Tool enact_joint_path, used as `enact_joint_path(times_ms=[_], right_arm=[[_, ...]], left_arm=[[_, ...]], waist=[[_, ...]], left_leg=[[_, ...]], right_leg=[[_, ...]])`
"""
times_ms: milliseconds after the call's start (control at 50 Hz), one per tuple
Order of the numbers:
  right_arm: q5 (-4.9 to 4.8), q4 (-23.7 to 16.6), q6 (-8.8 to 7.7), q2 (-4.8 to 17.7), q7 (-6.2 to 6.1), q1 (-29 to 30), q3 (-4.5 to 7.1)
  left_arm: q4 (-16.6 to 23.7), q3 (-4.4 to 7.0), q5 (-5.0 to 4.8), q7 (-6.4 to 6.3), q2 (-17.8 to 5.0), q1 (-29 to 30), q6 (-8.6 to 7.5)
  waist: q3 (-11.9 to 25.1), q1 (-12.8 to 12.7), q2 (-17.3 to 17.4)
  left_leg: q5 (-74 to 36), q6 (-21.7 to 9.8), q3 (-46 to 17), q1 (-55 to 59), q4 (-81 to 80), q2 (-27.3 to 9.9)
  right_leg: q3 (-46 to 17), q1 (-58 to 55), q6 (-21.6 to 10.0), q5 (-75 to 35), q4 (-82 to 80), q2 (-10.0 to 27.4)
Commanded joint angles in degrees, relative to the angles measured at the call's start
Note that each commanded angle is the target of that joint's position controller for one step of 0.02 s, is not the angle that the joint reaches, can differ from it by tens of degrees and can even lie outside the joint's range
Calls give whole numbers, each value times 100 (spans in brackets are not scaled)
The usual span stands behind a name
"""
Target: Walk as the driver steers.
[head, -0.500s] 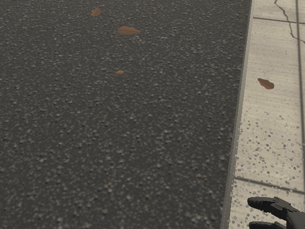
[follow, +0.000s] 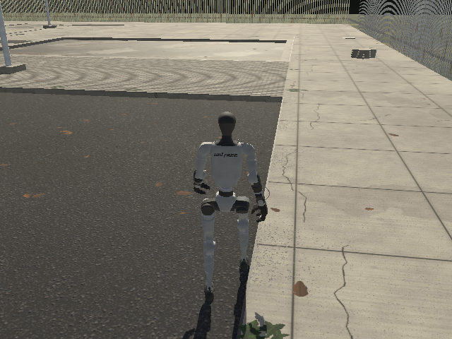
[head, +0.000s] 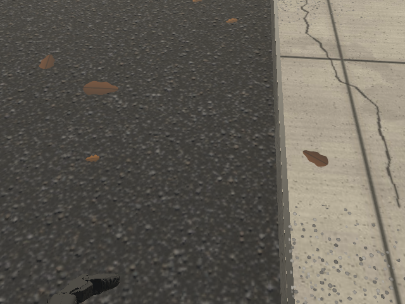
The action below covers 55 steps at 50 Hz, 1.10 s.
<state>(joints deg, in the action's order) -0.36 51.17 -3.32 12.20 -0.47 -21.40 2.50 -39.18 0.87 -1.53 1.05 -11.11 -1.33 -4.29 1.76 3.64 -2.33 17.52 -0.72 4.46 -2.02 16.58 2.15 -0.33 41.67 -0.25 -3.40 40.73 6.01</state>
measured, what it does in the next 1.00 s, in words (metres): walks ahead, turning right: right foot, then left foot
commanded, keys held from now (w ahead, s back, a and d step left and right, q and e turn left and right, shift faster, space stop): w+e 0.62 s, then w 0.38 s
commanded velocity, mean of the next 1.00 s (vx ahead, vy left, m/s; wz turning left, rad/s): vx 0.50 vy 0.00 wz -0.40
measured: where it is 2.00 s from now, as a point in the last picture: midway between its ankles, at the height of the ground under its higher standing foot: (237, 221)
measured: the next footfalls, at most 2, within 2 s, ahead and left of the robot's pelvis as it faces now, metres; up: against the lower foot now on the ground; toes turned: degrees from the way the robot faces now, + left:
right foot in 0.08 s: +0.23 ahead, -0.12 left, +0.00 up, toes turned -4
left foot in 0.64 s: +0.58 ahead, +0.02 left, +0.00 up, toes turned -25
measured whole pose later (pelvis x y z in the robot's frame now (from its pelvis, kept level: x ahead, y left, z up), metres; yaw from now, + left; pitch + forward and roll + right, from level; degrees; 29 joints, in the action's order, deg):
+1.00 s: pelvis +0.56 -0.07 +0.01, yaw -27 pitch +2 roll +2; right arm 1.1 48.9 -3.8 12.8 0.9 -26.0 2.8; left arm -39.5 1.5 2.4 2.2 -11.4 -7.4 -1.3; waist 1.0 3.8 -1.1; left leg 14.5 -2.4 2.8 -4.7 17.3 3.2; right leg 0.9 29.8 -2.1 16.8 44.7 0.5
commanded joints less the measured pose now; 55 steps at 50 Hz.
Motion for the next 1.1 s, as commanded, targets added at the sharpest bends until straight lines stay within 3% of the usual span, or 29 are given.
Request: enact_joint_path(times_ms=[20, 60, 80, 100, 120, 140, 160, 180, 200, 240, 280, 380, 520, 600, 620, 640, 660, 680, 700, 720, 740, 760, 820, 940, 1000, 1040, 1060, 1080, 1100], right_arm=[[48, -275, 83, 984, 9, -105, 305], [69, -347, 158, 1014, 7, 33, 340], [105, -445, 195, 931, -39, 86, 317], [218, -733, 176, 755, -110, 82, 256], [185, -804, 45, 136, -27, -519, 79], [31, -803, -112, 612, 35, -91, 180], [-102, -963, -207, 812, 55, 429, 241], [-21, -1068, -263, 801, -12, 732, 234], [90, -1166, -266, 833, -78, 918, 282], [115, -1273, -184, 801, -131, 761, 333], [132, -1332, -106, 691, -154, 817, 341], [157, -1649, -97, 451, -107, 1782, 275], [1, -2040, -297, 471, 132, 2870, 261], [-45, -2034, -376, 807, 170, 2173, 435], [-3, -1926, -394, 983, 123, 1533, 523], [121, -1811, -394, 1250, 93, 493, 575], [165, -1628, -370, 1670, 117, -41, 629], [92, -1433, -329, 1323, 196, -377, 584], [92, -1482, -275, 823, 168, -45, 464], [74, -1512, -212, 611, 144, 396, 373], [103, -1494, -193, 534, 154, 676, 314], [402, -1300, -196, 473, 74, 528, 200], [262, -1044, -340, 618, 143, 427, 192], [156, -774, -206, 627, 131, 214, 116], [106, -594, -42, 857, 106, -203, 183], [14, -582, 7, 923, 55, -244, 196], [-53, -785, -33, 745, 58, -99, 136], [46, -1028, -55, 55, 88, -240, -29], [205, -942, 60, 642, 81, -394, 113]], left_arm=[[368, 192, -17, 163, -500, 501, 13], [172, 375, 55, 178, -763, -235, 63], [-120, 529, 79, 153, -1024, -1182, 83], [-276, 685, 111, 101, -1625, -2106, 88], [-395, 722, 51, 171, -1914, -2349, 9], [-348, 655, 44, 178, -1532, -2301, -8], [-320, 596, 86, 145, -1308, -1933, -19], [-224, 557, 129, 109, -1224, -1533, -24], [-188, 518, 152, 88, -1092, -1253, -39], [-151, 455, 169, 24, -889, -1120, -92], [-194, 483, 122, -47, -1005, -1247, -122], [-410, 538, 49, -253, -1166, -1922, -17], [-541, 586, -34, -337, -1166, -2468, 115], [-354, 662, -41, -345, -1305, -2086, 161], [-287, 623, -41, -300, -1191, -1962, 132], [-160, 514, 76, -242, -877, -1898, 100], [-186, 339, 109, -223, -232, -3005, 51], [-390, 371, -97, -222, -692, -3365, 19], [-405, 471, -138, -233, -1047, -2799, 64], [-172, 480, -11, -240, -1116, -1967, 74], [6, 483, 97, -225, -1029, -1478, 70], [61, 424, 565, -70, -728, -1385, 142], [-37, 374, 459, 84, -482, -1773, 283], [234, 139, 412, 172, -281, -774, 252], [331, 147, 359, 14, -419, -817, 222], [-155, 262, 442, -93, -575, -1812, 110], [-223, 372, 587, -157, -995, -2397, 53], [-195, 445, 593, -193, -1522, -2470, 58], [-346, 530, 363, -176, -1527, -2655, 119]], waist=[[-530, -44, 560], [-149, -452, 634], [342, -814, 554], [995, -967, -536], [1656, -635, -1640], [1558, -911, -752], [754, -884, -558], [422, -714, -4], [183, -530, 139], [241, -253, -191], [178, -220, -121], [38, -606, -216], [-336, -995, -426], [-109, -464, -841], [237, -80, -762], [1158, 356, -344], [2167, -116, 1845], [2333, -9, 2427], [1321, 125, 1560], [591, 131, 695], [114, -3, 394], [0, -203, 131], [77, -513, 730], [-98, -380, 1099], [-129, -493, 801], [229, -857, 498], [618, -1094, -15], [550, -759, -1116], [331, -862, -766]], left_leg=[[-1834, -904, -603, 272, -527, -1769], [-3468, -628, -199, 484, 564, -1505], [-3824, -419, 151, 61, 1836, -1197], [-1999, -105, 333, -1436, 3933, -830], [1361, 245, -472, -3627, 5828, 181], [1122, 201, -1220, -4408, 6469, -51], [621, 102, -1105, -4767, 6523, -269], [101, 44, -1095, -4519, 6219, -531], [-233, 45, -1045, -4206, 5784, -691], [-524, 114, -1065, -3719, 5313, -804], [-664, 232, -971, -3791, 4864, -781], [-1888, 473, -872, -3966, 3110, -545], [-2100, 376, -857, -3696, 1727, -214], [-1483, 48, -718, -2047, 1043, -5], [-1714, -138, -636, -1065, 753, -82], [-1727, -469, -1235, 792, 1179, -869], [-2109, -1356, -3596, 2921, 1104, -2374], [-712, -1708, -5021, 2809, 278, -2702], [-386, -1508, -4150, 2024, 180, -2336], [-762, -1339, -3183, 1016, 137, -2025], [-1373, -1293, -2656, 194, -18, -1745], [-2138, -1122, -2276, -583, -100, -1650], [-2814, -1036, -1628, -870, -221, -1371], [-2684, -996, -887, -1328, -588, -1149], [-3193, -1029, -1247, -559, -210, -1561], [-4369, -809, -740, -676, 1315, -1113], [-3133, -555, -501, -1503, 2581, -861], [916, -300, -56, -3154, 4022, -178], [1197, -302, -351, -3846, 4751, -129]], right_leg=[[181, -460, -261, 448, -727, -248], [358, -1462, -493, 1080, -855, -605], [338, -2709, -573, 991, -746, -783], [-1525, -4373, -892, 164, -771, 256], [-4606, -6018, -1933, 1863, -1998, 1296], [-4885, -5998, -1867, 3104, -2410, 1289], [-4066, -5211, -1673, 2936, -2379, 1153], [-3465, -4328, -1539, 2378, -2382, 970], [-2968, -3605, -1479, 1770, -2462, 753], [-2532, -3166, -1413, 1150, -2625, 462], [-2219, -3007, -1425, 519, -2634, 341], [-1796, -3121, -1183, -207, -2498, 107], [-2230, -3611, -1128, 231, -2121, 261], [-2508, -3517, -843, -833, -1510, 189], [-2281, -3371, -672, -1472, -792, -129], [-1889, -2518, -507, -710, 705, -396], [-1317, -669, -115, 3488, 2783, -1392], [-1297, 60, 17, 3879, 4035, -1071], [-1086, 362, 71, 3350, 4560, -802], [-778, 317, 74, 2806, 4485, -578], [-703, 144, 47, 2550, 4291, -470], [-548, -370, -89, 2529, 3997, -605], [-458, -605, -177, 2463, 3554, -708], [130, -1797, -156, 1638, 726, -473], [112, -2144, -309, 2317, -536, -641], [312, -3705, -422, 1348, -1672, -946], [-948, -4741, -659, 1941, -2103, 31], [-3068, -5500, -1027, 1056, -2512, 1608], [-3752, -5023, -1593, 1436, -2473, 1804]])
